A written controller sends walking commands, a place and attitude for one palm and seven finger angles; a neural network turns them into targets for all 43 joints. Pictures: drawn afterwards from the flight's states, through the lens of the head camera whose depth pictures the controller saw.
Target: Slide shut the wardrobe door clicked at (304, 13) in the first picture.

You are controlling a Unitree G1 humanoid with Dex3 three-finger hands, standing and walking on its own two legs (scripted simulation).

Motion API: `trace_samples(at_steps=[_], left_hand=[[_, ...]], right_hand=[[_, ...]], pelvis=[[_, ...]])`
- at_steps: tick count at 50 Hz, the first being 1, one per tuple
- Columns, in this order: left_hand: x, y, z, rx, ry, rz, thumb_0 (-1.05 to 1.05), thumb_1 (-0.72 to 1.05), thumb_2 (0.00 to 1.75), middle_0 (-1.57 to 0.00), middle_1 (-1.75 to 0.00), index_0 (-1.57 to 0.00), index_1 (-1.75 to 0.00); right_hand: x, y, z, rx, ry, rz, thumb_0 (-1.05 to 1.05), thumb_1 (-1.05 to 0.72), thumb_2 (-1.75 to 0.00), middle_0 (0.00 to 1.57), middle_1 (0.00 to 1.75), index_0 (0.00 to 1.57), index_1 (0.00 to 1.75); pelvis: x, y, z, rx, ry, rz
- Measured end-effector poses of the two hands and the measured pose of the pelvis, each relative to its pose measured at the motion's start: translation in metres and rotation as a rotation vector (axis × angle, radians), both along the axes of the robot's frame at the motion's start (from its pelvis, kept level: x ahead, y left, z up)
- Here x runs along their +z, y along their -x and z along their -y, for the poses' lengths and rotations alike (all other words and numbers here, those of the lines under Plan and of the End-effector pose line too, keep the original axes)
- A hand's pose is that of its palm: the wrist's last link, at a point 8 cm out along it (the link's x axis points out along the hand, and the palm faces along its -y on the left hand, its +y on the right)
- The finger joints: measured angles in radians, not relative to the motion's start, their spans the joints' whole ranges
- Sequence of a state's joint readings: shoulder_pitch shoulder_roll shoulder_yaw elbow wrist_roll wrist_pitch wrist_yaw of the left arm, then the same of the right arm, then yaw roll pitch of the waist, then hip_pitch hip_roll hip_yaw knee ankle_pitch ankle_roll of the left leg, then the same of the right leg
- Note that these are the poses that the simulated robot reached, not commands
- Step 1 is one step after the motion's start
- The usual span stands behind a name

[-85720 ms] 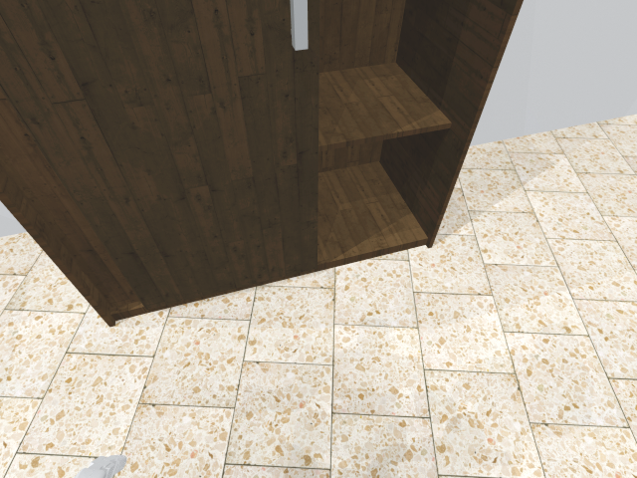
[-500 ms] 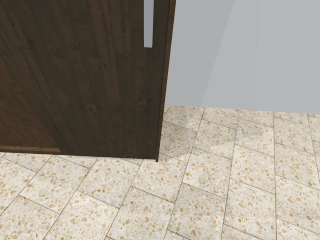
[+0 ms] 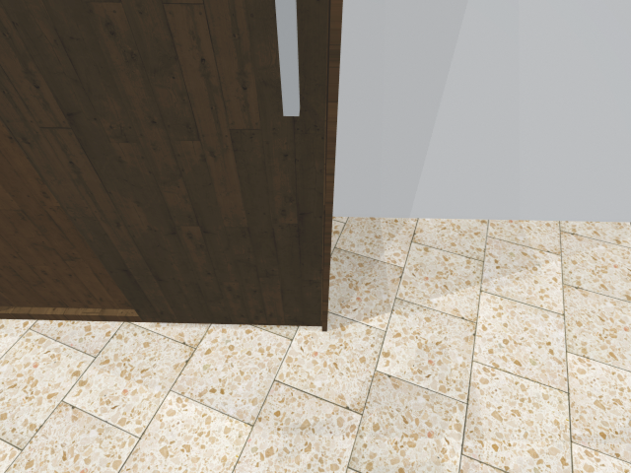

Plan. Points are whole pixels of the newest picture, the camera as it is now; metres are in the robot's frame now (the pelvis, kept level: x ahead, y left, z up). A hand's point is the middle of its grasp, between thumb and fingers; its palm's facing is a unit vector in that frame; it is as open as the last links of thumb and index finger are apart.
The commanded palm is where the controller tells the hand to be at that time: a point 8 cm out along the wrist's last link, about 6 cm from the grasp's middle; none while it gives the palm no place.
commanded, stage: let the arm hang, fingers relaxed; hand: left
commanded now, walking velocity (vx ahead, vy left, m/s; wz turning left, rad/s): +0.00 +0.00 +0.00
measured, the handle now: (288, 16) +0.66 +0.08 +0.27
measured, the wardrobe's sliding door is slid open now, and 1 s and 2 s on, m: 0.00 0.00 0.00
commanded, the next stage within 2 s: look to check the result in 0.22 s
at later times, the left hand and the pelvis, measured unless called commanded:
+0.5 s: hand out of the picture +0.10 +0.22 -0.16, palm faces -0.03 -0.95 -0.32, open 7.4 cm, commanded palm none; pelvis +0.02 -0.02 +0.00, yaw -1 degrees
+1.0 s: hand out of the picture +0.12 +0.21 -0.16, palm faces -0.03 -0.95 -0.30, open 7.4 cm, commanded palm none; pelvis +0.04 -0.02 +0.01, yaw -1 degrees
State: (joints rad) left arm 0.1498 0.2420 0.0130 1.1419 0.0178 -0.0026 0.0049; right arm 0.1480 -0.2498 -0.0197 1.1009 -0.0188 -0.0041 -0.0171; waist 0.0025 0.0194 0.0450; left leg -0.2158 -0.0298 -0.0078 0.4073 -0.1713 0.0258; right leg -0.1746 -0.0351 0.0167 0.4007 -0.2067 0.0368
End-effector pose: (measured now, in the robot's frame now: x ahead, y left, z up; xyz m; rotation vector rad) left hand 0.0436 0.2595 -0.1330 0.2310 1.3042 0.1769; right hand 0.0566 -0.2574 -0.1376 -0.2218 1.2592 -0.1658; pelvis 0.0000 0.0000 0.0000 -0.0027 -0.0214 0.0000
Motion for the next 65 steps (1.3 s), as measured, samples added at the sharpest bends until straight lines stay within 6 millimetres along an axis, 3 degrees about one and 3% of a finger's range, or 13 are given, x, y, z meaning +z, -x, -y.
trace_samples(at_steps=[7, 14, 29, 50, 65], left_hand=[[0.004, -0.036, 0.007, -0.033, 0.006, 0.07, 0.0, 0.91, 0.9, -0.2, -0.29, -0.2, -0.3], [0.009, -0.052, 0.004, -0.046, -0.012, 0.084, 0.0, 0.91, 0.9, -0.2, -0.3, -0.2, -0.3], [0.013, -0.053, -0.004, -0.043, -0.053, 0.031, 0.0, 0.91, 0.9, -0.2, -0.29, -0.2, -0.3], [0.012, -0.071, 0.005, -0.054, -0.036, 0.062, 0.0, 0.9, 0.9, -0.2, -0.3, -0.2, -0.3], [0.013, -0.072, -0.001, -0.055, -0.048, 0.048, 0.0, 0.9, 0.9, -0.2, -0.3, -0.2, -0.3]], right_hand=[[0.011, -0.026, 0.02, 0.013, 0.036, 0.053, 0.0, -0.91, -0.9, 0.2, 0.3, 0.2, 0.3], [0.014, -0.028, 0.034, 0.014, 0.056, 0.031, 0.0, -0.91, -0.9, 0.2, 0.3, 0.2, 0.3], [0.009, -0.017, 0.044, -0.004, 0.055, -0.046, 0.01, -0.91, -0.9, 0.2, 0.3, 0.2, 0.3], [0.016, -0.043, 0.049, -0.002, 0.068, 0.011, 0.01, -0.91, -0.9, 0.2, 0.3, 0.2, 0.3], [0.017, -0.041, 0.051, -0.003, 0.075, -0.01, 0.01, -0.91, -0.9, 0.2, 0.3, 0.2, 0.3]], pelvis=[[0.002, -0.007, 0.007, -0.004, 0.0, 0.002], [0.003, -0.013, 0.013, -0.005, 0.001, -0.001], [0.005, -0.025, 0.019, -0.012, -0.001, -0.003], [0.005, -0.035, 0.022, -0.02, -0.001, -0.001], [0.005, -0.039, 0.021, -0.02, -0.002, -0.005]])
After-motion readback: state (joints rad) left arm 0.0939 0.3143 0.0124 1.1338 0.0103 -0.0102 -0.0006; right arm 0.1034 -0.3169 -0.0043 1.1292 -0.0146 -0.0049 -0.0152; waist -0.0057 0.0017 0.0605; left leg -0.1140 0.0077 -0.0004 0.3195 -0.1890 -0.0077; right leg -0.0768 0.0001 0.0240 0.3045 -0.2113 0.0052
